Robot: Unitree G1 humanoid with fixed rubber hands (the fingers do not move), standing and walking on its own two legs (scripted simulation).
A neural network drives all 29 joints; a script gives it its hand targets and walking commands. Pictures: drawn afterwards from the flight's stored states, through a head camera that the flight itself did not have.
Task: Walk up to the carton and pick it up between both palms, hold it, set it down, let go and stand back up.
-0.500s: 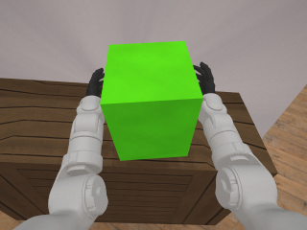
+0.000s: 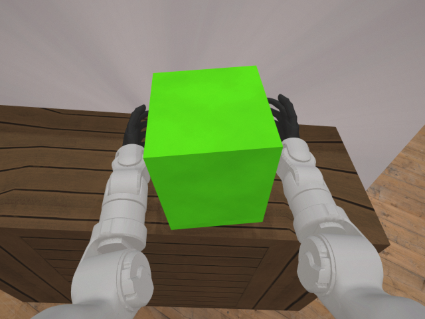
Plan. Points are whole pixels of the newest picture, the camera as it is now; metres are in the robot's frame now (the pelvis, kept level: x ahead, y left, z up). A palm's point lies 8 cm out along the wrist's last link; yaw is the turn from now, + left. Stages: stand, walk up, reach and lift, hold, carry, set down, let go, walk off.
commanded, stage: set down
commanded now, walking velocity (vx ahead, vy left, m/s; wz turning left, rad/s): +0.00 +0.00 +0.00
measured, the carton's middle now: (211, 152) +0.41 +0.03 +0.09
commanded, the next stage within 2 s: none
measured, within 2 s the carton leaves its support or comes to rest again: neither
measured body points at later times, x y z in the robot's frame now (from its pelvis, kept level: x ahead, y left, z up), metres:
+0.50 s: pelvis +0.00 +0.00 +0.00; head +0.00 +0.02 +0.45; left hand +0.39 +0.18 +0.09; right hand +0.42 -0.11 +0.12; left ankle +0.02 +0.14 -0.74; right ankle +0.00 -0.08 -0.74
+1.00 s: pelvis +0.00 +0.00 +0.00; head +0.01 +0.02 +0.45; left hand +0.39 +0.18 +0.07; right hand +0.42 -0.11 +0.11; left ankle +0.02 +0.14 -0.74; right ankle +0.00 -0.08 -0.74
